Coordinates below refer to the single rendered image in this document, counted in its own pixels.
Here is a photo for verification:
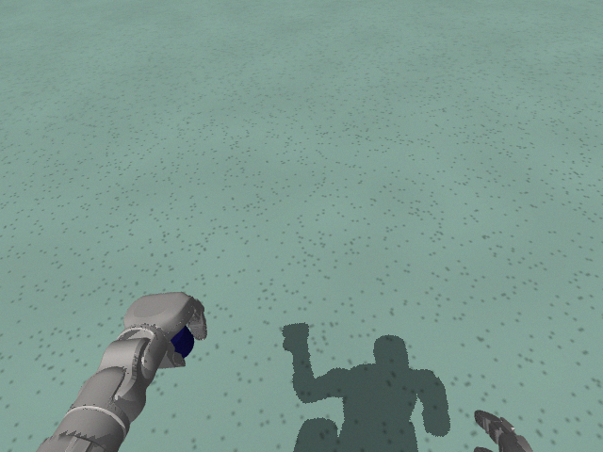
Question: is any right robot hand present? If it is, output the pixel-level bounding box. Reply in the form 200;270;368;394
474;410;533;452

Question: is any tin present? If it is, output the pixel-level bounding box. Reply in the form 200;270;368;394
171;326;194;358

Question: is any left robot arm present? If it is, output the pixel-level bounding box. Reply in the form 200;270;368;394
36;324;167;452

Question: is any left robot hand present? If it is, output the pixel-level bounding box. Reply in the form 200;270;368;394
123;292;207;369

